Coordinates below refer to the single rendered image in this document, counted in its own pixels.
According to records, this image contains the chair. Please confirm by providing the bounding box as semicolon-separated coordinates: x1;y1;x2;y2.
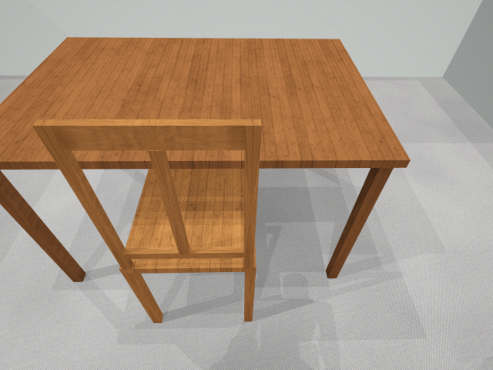
33;119;262;323

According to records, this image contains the table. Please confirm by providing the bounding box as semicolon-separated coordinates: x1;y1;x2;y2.
0;37;411;282

